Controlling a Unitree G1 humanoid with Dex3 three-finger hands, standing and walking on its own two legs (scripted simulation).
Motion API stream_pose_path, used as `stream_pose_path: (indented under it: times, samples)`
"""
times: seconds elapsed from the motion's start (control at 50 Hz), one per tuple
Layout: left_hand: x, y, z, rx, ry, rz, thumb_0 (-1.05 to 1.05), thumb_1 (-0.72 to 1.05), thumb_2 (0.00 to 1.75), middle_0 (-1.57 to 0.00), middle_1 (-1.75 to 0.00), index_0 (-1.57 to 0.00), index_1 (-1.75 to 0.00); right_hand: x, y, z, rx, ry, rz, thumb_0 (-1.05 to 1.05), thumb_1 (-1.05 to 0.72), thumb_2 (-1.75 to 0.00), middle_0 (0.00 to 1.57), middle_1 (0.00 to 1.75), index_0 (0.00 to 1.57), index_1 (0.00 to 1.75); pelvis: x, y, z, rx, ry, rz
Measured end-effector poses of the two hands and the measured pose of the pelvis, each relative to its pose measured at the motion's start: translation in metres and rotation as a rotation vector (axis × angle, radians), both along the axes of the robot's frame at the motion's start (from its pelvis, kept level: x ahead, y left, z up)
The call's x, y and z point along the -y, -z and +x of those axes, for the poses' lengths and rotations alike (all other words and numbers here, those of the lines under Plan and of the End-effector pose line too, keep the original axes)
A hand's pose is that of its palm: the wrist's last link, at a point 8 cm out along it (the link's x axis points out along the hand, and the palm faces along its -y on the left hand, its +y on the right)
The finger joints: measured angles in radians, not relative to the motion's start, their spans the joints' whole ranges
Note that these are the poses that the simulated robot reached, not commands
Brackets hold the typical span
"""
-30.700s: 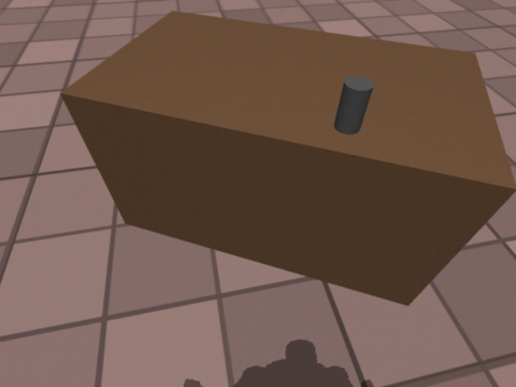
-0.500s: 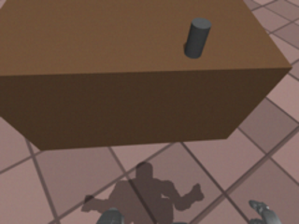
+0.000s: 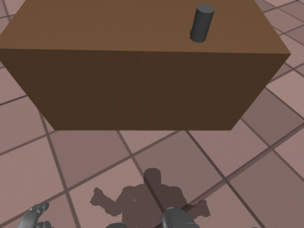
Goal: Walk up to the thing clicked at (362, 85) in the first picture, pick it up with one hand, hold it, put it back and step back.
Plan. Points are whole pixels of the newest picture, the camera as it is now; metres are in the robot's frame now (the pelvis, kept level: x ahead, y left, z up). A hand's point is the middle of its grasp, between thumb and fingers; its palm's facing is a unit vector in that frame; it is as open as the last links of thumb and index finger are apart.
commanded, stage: step back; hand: right
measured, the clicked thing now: (201, 24) +0.91 -0.22 +0.01
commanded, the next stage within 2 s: stand in 1.52 s
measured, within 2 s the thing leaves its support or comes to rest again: neither
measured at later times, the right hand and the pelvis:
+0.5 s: hand out of the picture -0.06 -0.29 -0.17, palm faces -0.12 +0.92 -0.38, open 7.4 cm; pelvis -0.16 -0.02 -0.01, yaw +3 degrees
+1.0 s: hand out of the picture -0.11 -0.27 -0.15, palm faces -0.08 +0.92 -0.37, open 7.4 cm; pelvis -0.20 +0.00 +0.00, yaw +2 degrees
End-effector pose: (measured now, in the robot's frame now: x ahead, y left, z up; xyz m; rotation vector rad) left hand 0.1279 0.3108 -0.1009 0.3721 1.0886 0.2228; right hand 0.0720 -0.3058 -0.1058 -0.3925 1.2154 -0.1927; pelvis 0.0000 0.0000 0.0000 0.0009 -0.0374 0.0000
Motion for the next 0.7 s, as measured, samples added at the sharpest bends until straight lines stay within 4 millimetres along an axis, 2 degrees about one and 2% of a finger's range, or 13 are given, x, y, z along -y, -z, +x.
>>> stream_pose_path:
  times: [0.1, 0.18, 0.26, 0.32, 0.46, 0.56, 0.64, 0.7]
  samples:
    - [0.01, 0.002, -0.05, -0.055, 0.006, -0.001, 0.01, 0.9, 0.9, -0.21, -0.3, -0.21, -0.29, 0.015, -0.008, -0.011, 0.064, -0.001, -0.017, 0.0, -0.9, -0.89, 0.21, 0.3, 0.21, 0.3, 0.01, -0.002, -0.031, -0.014, 0.033, -0.012]
    - [0.022, 0.008, -0.093, -0.097, 0.019, 0.026, 0.01, 0.9, 0.9, -0.21, -0.3, -0.21, -0.29, 0.035, 0.002, -0.021, 0.119, 0.0, -0.009, 0.0, -0.9, -0.89, 0.21, 0.3, 0.2, 0.3, 0.024, 0.008, -0.061, -0.015, 0.061, -0.011]
    - [0.034, 0.001, -0.14, -0.128, 0.003, 0.027, 0.01, 0.9, 0.9, -0.21, -0.3, -0.21, -0.3, 0.043, 0.007, -0.043, 0.11, 0.025, 0.007, 0.0, -0.9, -0.89, 0.21, 0.3, 0.2, 0.3, 0.032, 0.004, -0.087, -0.006, 0.056, -0.003]
    - [0.036, -0.008, -0.165, -0.139, -0.018, 0.041, 0.01, 0.9, 0.9, -0.21, -0.3, -0.21, -0.3, 0.044, 0.007, -0.065, 0.095, 0.023, 0.02, 0.0, -0.9, -0.89, 0.21, 0.3, 0.2, 0.3, 0.033, -0.001, -0.104, -0.012, 0.041, 0.021]
    - [0.019, -0.015, -0.199, -0.047, -0.053, 0.079, 0.01, 0.89, 0.9, -0.21, -0.31, -0.21, -0.3, 0.037, 0.02, -0.123, -0.012, -0.032, 0.015, 0.0, -0.9, -0.89, 0.21, 0.3, 0.2, 0.3, 0.028, 0.002, -0.148, -0.011, -0.036, 0.024]
    - [-0.004, -0.004, -0.234, -0.027, -0.076, 0.07, 0.01, 0.89, 0.9, -0.21, -0.3, -0.21, -0.3, 0.02, 0.02, -0.154, -0.018, -0.052, 0.015, 0.0, -0.9, -0.89, 0.21, 0.3, 0.2, 0.3, 0.014, 0.01, -0.179, 0.007, -0.065, 0.044]
    - [-0.01, -0.002, -0.263, -0.086, -0.098, 0.044, 0.01, 0.9, 0.9, -0.21, -0.3, -0.21, -0.3, 0.007, 0.01, -0.18, 0.002, -0.035, 0.034, 0.0, -0.9, -0.89, 0.21, 0.3, 0.2, 0.3, 0.008, 0.003, -0.191, 0.012, -0.057, 0.023]
    - [-0.01, 0.0, -0.28, -0.107, -0.105, 0.019, 0.01, 0.9, 0.9, -0.21, -0.3, -0.21, -0.29, 0.003, 0.004, -0.191, 0.014, -0.028, 0.039, 0.0, -0.9, -0.89, 0.21, 0.3, 0.2, 0.3, 0.01, -0.002, -0.196, 0.01, -0.045, 0.016]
